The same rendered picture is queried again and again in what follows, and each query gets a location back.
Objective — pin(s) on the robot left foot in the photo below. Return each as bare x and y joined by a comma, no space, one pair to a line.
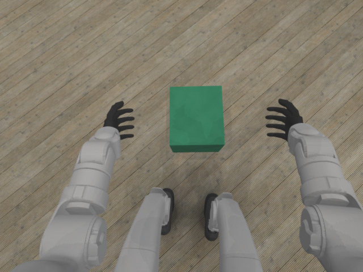
166,229

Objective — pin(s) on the robot right forearm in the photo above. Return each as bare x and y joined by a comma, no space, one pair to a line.
322,179

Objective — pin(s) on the left robot upper arm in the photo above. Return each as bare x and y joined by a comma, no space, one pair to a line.
72,243

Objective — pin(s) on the right robot hand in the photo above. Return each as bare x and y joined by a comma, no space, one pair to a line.
292,118

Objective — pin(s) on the left robot hand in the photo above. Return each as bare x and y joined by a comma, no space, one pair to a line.
112,119

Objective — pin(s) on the robot left forearm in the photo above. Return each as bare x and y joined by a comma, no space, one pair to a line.
88,187

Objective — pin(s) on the robot right thigh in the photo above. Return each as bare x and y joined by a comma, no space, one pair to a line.
237,249

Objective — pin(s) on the right robot upper arm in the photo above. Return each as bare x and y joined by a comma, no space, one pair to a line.
333,234

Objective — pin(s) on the carton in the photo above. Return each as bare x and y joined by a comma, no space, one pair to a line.
196,119

